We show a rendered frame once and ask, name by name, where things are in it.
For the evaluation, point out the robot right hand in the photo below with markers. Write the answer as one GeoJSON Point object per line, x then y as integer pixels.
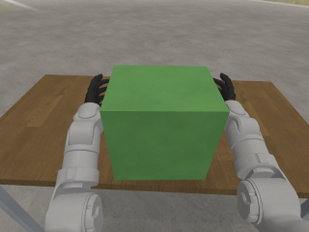
{"type": "Point", "coordinates": [227, 90]}

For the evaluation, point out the table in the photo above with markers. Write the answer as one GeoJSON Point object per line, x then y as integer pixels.
{"type": "Point", "coordinates": [33, 135]}

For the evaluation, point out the right robot upper arm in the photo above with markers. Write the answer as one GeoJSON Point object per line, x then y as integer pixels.
{"type": "Point", "coordinates": [271, 205]}

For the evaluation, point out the robot left hand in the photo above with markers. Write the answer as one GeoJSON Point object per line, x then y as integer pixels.
{"type": "Point", "coordinates": [93, 91]}

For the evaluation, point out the carton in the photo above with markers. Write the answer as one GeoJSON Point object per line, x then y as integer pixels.
{"type": "Point", "coordinates": [162, 122]}

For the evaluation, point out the right robot forearm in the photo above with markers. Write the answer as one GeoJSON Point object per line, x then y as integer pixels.
{"type": "Point", "coordinates": [252, 159]}

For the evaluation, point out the left robot upper arm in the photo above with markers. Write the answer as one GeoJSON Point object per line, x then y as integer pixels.
{"type": "Point", "coordinates": [75, 212]}

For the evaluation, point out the left robot forearm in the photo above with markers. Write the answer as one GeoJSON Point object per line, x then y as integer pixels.
{"type": "Point", "coordinates": [80, 163]}

